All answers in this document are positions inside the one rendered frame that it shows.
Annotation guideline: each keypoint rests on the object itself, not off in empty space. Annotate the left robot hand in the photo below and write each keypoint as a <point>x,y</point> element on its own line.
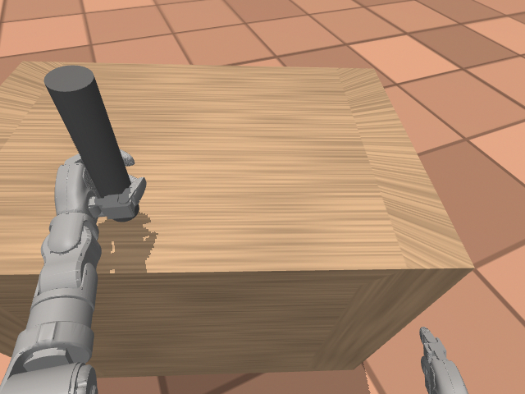
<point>75,192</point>

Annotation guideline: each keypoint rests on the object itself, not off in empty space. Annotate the right robot hand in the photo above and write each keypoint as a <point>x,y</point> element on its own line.
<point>441,375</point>

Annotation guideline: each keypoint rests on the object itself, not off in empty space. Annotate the can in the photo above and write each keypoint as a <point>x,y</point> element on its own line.
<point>75,93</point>

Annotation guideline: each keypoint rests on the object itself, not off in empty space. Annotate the left robot arm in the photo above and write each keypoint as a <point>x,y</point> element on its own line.
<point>50,354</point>

